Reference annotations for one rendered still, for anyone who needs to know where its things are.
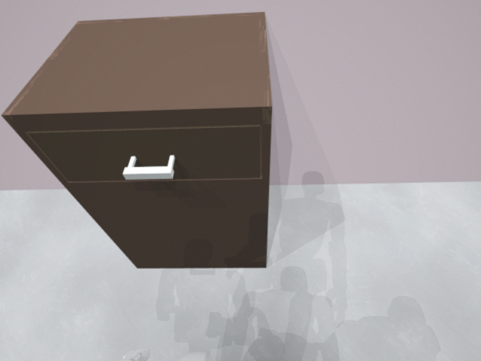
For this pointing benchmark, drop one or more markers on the drawer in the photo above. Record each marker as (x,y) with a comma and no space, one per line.
(201,152)

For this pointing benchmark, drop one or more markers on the handle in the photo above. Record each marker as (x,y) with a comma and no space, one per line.
(157,172)

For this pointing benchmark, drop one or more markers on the cabinet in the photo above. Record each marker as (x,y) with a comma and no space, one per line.
(199,70)

